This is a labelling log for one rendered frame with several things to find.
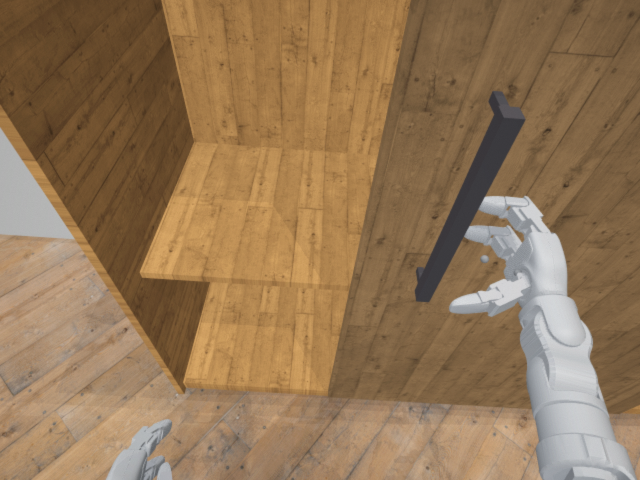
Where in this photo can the wardrobe door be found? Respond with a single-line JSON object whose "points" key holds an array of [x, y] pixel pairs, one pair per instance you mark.
{"points": [[573, 68]]}

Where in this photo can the robot right forearm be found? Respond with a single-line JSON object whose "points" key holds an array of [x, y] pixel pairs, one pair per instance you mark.
{"points": [[576, 439]]}

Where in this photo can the robot right hand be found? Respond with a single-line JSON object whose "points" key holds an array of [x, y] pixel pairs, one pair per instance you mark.
{"points": [[540, 257]]}

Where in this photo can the handle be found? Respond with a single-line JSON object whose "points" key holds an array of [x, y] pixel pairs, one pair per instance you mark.
{"points": [[499, 138]]}

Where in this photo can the robot left hand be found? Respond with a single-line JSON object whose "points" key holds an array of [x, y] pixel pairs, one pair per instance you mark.
{"points": [[132, 464]]}

